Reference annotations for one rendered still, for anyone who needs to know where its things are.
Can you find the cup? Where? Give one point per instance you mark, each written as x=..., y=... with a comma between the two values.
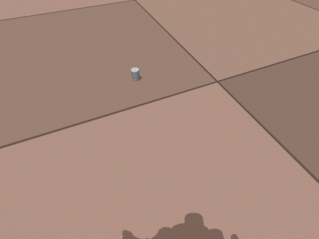
x=135, y=73

